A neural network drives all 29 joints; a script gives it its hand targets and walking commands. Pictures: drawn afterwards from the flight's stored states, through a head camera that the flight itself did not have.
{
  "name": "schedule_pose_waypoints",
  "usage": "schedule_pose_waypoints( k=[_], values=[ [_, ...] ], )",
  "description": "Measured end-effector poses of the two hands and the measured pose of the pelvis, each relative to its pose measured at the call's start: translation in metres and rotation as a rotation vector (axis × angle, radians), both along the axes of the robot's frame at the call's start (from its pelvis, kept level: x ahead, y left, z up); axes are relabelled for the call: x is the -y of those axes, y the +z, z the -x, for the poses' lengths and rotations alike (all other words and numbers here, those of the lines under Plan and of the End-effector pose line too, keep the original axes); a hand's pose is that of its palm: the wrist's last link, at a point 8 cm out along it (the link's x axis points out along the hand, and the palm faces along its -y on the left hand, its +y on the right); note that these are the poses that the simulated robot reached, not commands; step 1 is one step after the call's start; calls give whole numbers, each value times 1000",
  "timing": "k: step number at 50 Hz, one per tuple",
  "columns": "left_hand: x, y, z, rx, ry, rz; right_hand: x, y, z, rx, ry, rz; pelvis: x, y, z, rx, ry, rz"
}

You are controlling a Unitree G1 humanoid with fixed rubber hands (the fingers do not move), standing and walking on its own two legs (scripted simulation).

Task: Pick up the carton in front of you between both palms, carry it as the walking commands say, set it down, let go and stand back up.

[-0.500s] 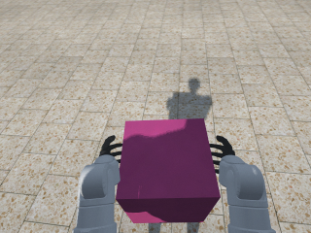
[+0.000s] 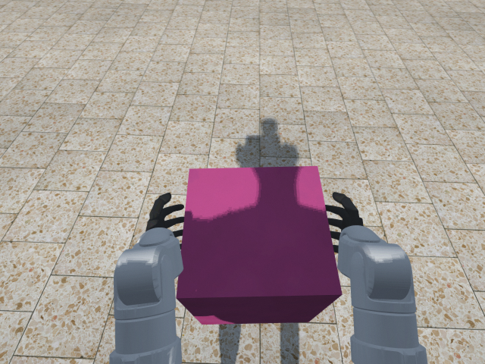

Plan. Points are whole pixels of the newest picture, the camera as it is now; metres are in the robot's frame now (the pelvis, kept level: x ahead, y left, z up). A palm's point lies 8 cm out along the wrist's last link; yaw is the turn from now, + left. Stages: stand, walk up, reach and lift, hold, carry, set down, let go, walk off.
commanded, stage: carry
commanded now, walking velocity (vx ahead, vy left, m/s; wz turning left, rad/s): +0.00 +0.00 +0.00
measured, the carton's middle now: (254, 252) +0.32 +0.00 -0.03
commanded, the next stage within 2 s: hold in 1.72 s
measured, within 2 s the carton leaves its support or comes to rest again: neither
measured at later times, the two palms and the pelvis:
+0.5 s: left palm (186, 179) +0.40 +0.12 +0.09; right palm (354, 184) +0.40 -0.16 +0.08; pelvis +0.11 -0.02 -0.01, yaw +1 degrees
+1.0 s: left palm (184, 208) +0.36 +0.12 +0.06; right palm (353, 209) +0.36 -0.16 +0.05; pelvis +0.08 -0.03 -0.01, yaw +1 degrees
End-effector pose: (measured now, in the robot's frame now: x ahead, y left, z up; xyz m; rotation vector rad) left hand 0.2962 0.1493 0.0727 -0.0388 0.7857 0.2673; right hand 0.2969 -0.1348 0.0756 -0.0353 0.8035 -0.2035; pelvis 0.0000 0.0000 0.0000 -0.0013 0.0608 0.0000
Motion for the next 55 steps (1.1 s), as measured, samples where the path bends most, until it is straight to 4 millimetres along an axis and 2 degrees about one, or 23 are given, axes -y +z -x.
schedule_pose_waypoints(
  k=[8, 11, 15, 20, 27, 35, 47, 55],
  values=[
    [12, 23, -52, 56, -3, -38, 12, 14, -53, 56, 8, -21, 12, -1, -59, 11, 18, -9],
    [17, 26, -70, 55, -10, -44, 17, 14, -69, 55, 1, -26, 15, -2, -77, 3, 20, -6],
    [23, 22, -87, 40, -16, -47, 23, 10, -84, 39, -5, -25, 20, -4, -94, -5, 19, -7],
    [28, 16, -99, 24, -20, -43, 28, 5, -94, 21, -12, -21, 23, -5, -106, -10, 18, -7],
    [29, 15, -106, 30, -15, -39, 29, 5, -102, 24, -11, -16, 25, -5, -111, -15, 18, -8],
    [27, 14, -101, 36, -10, -42, 27, 4, -100, 30, -4, -12, 26, -7, -108, -12, 19, -8],
    [26, -11, -74, 3, -39, -67, 26, -19, -73, -2, 19, 21, 25, -9, -88, 18, 19, -4],
    [27, -20, -59, 35, -68, -94, 27, -27, -58, 30, 38, 46, 25, -7, -73, 28, 19, -3]
  ],
)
